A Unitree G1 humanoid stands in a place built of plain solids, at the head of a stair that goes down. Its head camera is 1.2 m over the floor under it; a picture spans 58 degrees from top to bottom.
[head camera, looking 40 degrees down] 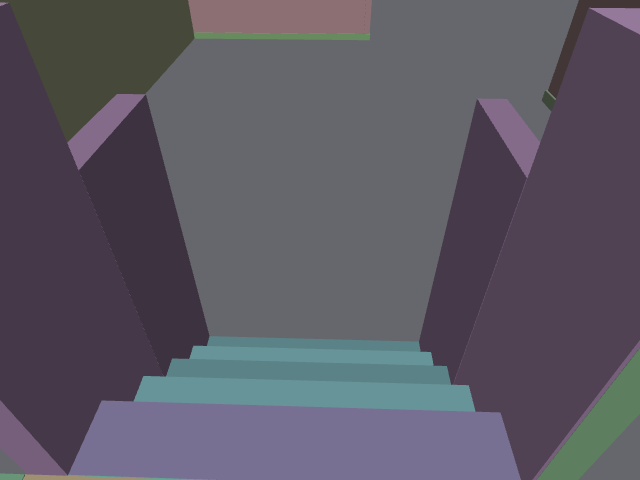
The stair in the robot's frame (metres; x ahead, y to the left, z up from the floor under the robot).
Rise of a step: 0.20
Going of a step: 0.21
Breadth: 1.20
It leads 2 degrees to the right of straight ahead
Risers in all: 5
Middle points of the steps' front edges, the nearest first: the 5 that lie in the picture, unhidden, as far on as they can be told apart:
0.67 0.06 0.00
0.88 0.06 -0.20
1.09 0.05 -0.40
1.30 0.04 -0.60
1.52 0.04 -0.80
